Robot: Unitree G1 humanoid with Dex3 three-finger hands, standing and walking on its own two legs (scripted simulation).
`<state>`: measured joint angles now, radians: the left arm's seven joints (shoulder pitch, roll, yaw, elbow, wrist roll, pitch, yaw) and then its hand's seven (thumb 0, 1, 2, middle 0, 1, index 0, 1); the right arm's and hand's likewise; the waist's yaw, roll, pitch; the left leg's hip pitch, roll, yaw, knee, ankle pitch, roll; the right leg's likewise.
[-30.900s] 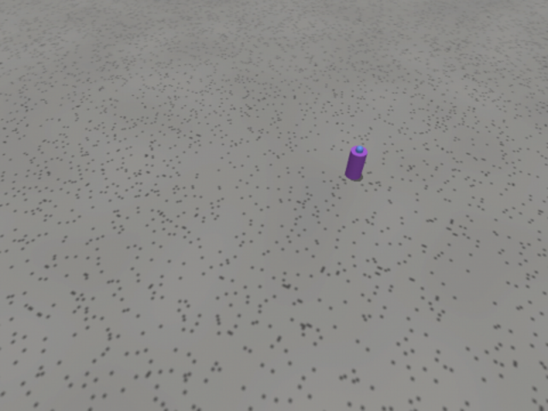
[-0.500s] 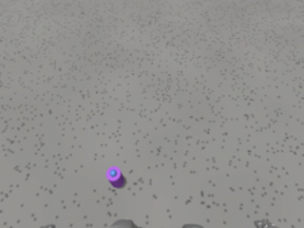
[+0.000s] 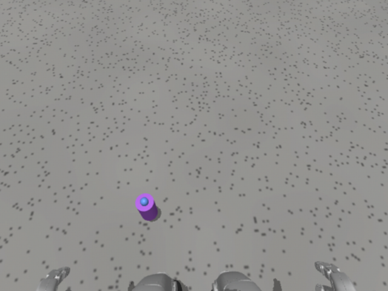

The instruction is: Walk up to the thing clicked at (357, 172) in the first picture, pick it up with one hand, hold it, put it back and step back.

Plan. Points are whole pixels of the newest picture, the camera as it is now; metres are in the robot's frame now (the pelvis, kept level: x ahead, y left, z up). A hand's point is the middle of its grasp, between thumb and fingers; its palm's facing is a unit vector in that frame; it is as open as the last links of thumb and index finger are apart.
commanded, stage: step back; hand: left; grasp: from the side
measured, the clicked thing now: (146, 206) +0.48 +0.20 -0.66
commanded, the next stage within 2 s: none
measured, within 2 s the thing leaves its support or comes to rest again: neither
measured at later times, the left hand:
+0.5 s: hand out of the picture -0.01 +0.29 -0.15, palm faces +0.05 -0.94 -0.35, open 7.4 cm
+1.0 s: hand out of the picture -0.18 +0.24 -0.12, palm faces -0.01 -0.91 -0.42, open 7.4 cm
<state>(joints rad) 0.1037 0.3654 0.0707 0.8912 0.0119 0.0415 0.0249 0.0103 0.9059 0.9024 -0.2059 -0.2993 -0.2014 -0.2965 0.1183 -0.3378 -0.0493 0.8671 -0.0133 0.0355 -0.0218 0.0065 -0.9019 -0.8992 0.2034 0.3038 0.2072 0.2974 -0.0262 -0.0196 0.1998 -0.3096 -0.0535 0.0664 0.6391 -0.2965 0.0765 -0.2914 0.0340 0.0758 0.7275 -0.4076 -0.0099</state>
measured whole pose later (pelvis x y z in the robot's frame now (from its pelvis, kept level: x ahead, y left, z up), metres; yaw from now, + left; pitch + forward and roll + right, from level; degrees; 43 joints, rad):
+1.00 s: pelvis -0.27 -0.02 +0.01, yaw -1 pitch -1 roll +2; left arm 0.20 0.35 0.08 0.81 0.04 0.05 0.00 0.01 0.90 0.90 -0.21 -0.30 -0.20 -0.30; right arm 0.19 -0.41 -0.05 0.85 0.00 0.04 -0.03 0.01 -0.90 -0.90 0.20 0.30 0.20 0.30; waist 0.02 0.01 0.13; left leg -0.47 -0.11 -0.13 1.13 -0.47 0.00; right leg -0.32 -0.02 0.05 0.61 -0.27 -0.02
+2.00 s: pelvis -0.57 -0.09 +0.01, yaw +7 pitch -3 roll +1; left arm 0.25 0.39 0.08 0.94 0.03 0.02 -0.01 0.01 0.90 0.90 -0.21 -0.30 -0.20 -0.30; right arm 0.30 -0.36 -0.05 0.97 -0.05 0.02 0.02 0.01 -0.90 -0.90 0.20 0.30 0.21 0.30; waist 0.00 0.00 0.03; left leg -0.18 -0.02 -0.04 0.57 -0.35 0.04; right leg -0.39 -0.03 -0.02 0.82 -0.47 -0.02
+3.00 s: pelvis -0.51 -0.06 +0.02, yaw +5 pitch -3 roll +0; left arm 0.11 0.36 0.00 1.09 0.00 -0.03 -0.01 0.01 0.91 0.90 -0.21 -0.30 -0.20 -0.30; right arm 0.06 -0.34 -0.01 1.08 -0.01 -0.02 0.02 0.01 -0.90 -0.90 0.20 0.30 0.21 0.30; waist 0.01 0.00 0.07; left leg -0.22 0.04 0.03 0.46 -0.19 -0.01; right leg -0.13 -0.04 -0.01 0.44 -0.26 0.03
